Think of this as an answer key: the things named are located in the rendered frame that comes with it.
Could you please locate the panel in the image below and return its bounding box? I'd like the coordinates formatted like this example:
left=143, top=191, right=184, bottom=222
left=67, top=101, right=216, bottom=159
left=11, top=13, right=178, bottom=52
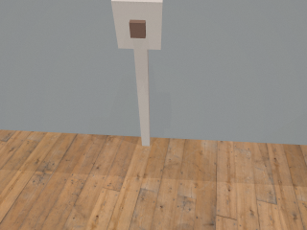
left=111, top=0, right=163, bottom=147

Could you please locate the button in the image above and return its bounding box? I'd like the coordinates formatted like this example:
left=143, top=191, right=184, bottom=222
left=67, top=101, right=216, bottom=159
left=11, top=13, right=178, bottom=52
left=129, top=19, right=146, bottom=38

